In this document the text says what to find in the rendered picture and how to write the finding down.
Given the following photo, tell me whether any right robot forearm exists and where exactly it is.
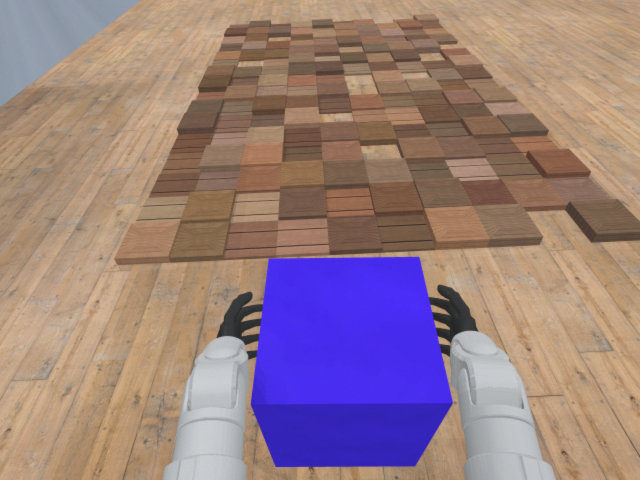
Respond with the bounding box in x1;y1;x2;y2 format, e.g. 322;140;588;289
450;331;556;480

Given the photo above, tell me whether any left robot forearm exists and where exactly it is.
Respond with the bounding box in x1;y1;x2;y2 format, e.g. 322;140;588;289
162;336;249;480

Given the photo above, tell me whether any robot left hand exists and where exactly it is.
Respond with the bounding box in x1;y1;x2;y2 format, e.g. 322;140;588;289
217;292;263;360

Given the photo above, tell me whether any carton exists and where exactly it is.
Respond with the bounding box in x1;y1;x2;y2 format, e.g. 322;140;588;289
251;257;453;467

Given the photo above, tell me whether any robot right hand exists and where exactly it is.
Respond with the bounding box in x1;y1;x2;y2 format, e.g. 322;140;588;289
429;285;479;357

